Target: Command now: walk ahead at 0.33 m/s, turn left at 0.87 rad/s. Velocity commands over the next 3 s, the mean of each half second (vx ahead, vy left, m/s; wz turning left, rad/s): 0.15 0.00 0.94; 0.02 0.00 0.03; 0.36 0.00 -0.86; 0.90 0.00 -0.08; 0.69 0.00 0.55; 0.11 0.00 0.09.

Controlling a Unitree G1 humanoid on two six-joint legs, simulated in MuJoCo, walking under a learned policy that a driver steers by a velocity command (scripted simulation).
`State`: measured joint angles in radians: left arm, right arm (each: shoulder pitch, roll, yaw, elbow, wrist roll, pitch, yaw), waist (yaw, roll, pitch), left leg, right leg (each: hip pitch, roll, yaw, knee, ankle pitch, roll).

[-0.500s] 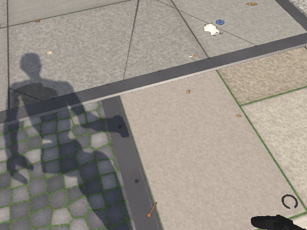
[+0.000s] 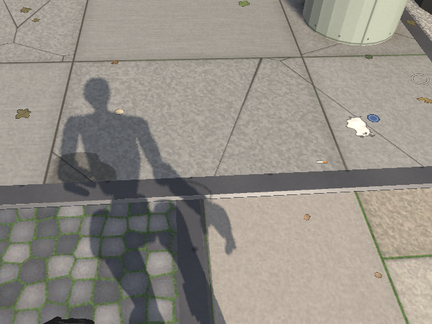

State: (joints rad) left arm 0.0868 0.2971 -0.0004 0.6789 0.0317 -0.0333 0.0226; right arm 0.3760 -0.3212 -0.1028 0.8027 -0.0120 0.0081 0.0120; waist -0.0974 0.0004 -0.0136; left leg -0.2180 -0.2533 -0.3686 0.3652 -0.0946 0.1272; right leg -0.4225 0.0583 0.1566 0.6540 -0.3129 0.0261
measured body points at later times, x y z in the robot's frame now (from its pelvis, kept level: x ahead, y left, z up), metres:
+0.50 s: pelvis +0.13 -0.02 -0.02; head +0.19 +0.01 +0.43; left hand +0.06 +0.27 -0.13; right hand +0.43 -0.14 -0.11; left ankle +0.16 +0.10 -0.73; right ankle +0.10 -0.15 -0.74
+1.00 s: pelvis +0.20 -0.01 -0.02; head +0.23 -0.03 +0.43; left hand +0.15 +0.27 -0.12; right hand +0.46 -0.17 -0.14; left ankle +0.15 +0.09 -0.73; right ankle +0.23 -0.08 -0.75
